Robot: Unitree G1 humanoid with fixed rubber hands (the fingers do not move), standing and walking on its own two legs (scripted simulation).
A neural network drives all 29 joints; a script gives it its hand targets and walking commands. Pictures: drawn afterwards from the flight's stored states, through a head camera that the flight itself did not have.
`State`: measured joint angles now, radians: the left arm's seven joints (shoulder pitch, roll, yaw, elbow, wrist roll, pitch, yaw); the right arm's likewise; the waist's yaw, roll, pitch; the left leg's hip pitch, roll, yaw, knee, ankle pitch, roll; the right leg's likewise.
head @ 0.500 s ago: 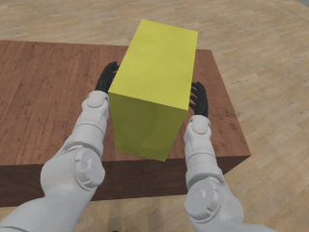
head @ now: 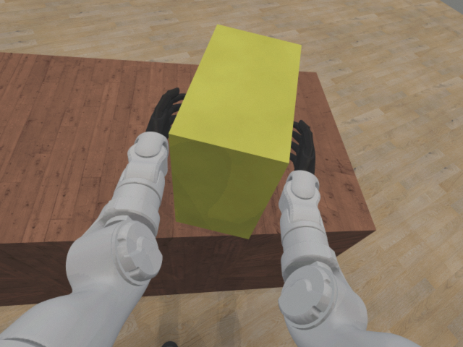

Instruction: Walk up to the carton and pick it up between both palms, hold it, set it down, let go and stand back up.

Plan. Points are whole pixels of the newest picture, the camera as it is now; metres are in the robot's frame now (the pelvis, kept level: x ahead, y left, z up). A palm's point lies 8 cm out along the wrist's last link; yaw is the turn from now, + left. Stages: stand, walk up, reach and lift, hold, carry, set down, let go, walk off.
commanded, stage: reach and lift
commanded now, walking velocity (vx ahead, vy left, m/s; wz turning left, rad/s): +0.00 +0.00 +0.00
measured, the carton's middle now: (234, 139) +0.50 -0.02 +0.02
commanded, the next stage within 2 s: none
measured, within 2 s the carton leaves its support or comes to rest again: leaves its support in 1.00 s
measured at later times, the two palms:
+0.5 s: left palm (160, 131) +0.46 +0.12 +0.07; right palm (301, 167) +0.40 -0.13 +0.07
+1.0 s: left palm (161, 139) +0.44 +0.12 +0.07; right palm (306, 168) +0.40 -0.13 +0.07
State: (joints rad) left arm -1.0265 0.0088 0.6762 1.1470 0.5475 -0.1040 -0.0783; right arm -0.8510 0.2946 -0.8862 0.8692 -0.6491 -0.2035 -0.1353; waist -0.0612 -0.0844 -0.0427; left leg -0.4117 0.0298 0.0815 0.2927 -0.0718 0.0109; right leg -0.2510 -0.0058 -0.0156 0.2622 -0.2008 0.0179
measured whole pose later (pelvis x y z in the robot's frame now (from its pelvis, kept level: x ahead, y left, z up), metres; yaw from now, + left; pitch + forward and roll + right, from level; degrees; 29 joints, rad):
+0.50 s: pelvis +0.00 +0.00 +0.00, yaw +0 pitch +12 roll -1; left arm -1.03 0.02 0.66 1.17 0.53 -0.12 -0.07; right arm -0.84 0.29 -0.86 0.88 -0.63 -0.22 -0.15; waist -0.06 -0.08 -0.06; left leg -0.43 0.03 0.08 0.29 -0.07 0.01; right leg -0.27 0.00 -0.02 0.25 -0.19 0.01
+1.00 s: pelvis +0.00 -0.01 +0.00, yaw +0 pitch +11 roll -1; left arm -0.96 0.02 0.54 1.19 0.42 -0.12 -0.01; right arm -0.79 0.23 -0.69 0.95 -0.46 -0.22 -0.20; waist -0.05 -0.05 -0.10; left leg -0.42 0.05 0.08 0.29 -0.07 0.00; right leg -0.25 0.01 -0.02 0.24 -0.18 0.01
